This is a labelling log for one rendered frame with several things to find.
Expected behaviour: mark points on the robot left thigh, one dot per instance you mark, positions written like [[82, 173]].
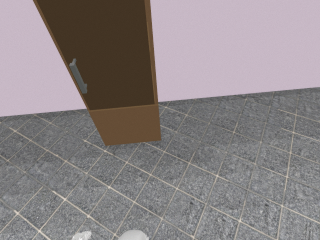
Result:
[[133, 235]]

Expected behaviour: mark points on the handle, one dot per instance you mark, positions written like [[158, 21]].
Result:
[[78, 78]]

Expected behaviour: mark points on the cupboard door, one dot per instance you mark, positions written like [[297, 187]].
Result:
[[109, 40]]

